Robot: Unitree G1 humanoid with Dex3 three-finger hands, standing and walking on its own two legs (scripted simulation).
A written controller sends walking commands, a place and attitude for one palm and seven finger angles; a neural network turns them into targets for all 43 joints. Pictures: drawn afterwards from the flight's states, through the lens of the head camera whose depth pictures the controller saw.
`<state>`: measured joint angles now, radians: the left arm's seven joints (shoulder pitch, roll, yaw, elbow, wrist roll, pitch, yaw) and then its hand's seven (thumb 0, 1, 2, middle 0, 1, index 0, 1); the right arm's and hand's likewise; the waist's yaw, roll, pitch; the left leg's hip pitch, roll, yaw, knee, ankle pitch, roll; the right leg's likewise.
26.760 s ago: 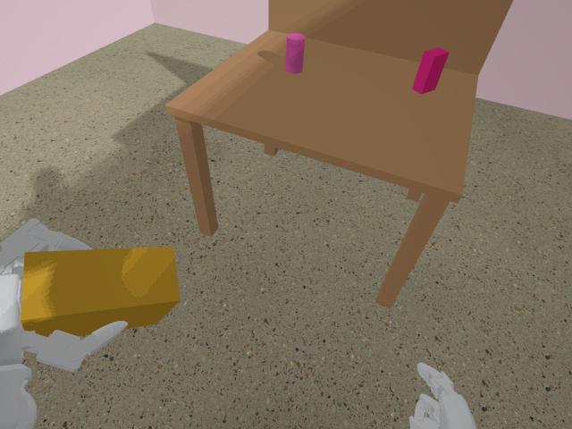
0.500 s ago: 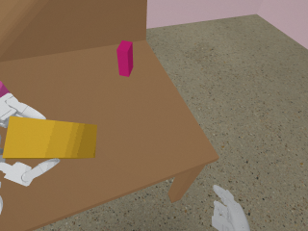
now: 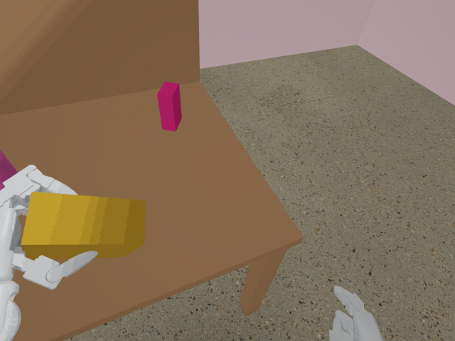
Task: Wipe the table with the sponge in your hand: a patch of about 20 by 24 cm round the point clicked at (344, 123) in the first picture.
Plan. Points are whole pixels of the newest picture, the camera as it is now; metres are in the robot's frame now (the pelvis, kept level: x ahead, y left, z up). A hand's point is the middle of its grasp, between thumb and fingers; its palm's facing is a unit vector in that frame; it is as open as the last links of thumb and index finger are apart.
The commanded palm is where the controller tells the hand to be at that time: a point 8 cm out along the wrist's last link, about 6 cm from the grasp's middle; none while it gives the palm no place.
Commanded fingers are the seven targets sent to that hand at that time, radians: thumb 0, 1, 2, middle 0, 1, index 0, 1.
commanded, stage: come to a stop and stand still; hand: left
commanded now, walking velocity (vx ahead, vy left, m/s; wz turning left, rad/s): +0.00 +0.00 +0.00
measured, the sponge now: (103, 230) +0.24 +0.20 +0.13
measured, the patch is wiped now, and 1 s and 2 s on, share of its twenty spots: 0.00 0.00 0.00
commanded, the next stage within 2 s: look again from close up in 1.18 s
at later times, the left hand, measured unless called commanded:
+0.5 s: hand (54, 231) +0.22 +0.25 +0.14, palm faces +0.28 -0.87 -0.41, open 10.2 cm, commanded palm +0.16 +0.29 +0.17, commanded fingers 0.00 0.10 1.30 -1.20 -1.60 -1.20 -1.60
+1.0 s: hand (28, 227) +0.22 +0.28 +0.16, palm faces +0.38 -0.86 -0.35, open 10.2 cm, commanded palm +0.16 +0.31 +0.17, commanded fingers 0.00 0.10 1.30 -1.20 -1.60 -1.20 -1.60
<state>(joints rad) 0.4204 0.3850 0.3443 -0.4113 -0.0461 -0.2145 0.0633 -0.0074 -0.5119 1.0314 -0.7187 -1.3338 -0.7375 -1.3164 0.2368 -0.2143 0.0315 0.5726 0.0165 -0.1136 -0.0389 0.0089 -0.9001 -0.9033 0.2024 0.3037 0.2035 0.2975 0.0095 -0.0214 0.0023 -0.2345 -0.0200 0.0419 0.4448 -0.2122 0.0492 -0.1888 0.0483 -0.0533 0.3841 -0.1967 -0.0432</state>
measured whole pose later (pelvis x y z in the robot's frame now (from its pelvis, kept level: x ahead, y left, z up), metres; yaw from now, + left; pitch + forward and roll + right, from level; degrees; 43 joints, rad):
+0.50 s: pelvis +0.00 +0.01 +0.00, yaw +0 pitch +1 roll -1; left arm 0.46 0.41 0.33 -0.45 -0.04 -0.27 0.06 -0.01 -0.51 1.03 -0.72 -1.33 -0.74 -1.32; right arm 0.25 -0.20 0.02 0.60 0.01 -0.17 -0.03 0.01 -0.90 -0.90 0.20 0.30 0.20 0.30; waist 0.02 -0.05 0.05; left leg -0.25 -0.05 0.05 0.45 -0.22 0.07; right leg -0.22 0.02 -0.05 0.43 -0.22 -0.02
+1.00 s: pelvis +0.00 +0.03 +0.00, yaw +1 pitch +0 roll -2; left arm 0.42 0.39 0.35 -0.47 -0.05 -0.22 0.10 -0.01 -0.51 1.03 -0.72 -1.33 -0.74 -1.32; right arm 0.19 -0.18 0.04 0.56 0.01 -0.14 -0.03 0.01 -0.90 -0.90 0.20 0.30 0.21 0.30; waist 0.03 -0.05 0.04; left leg -0.23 -0.06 0.04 0.43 -0.21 0.08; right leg -0.19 0.01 -0.05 0.38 -0.20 0.00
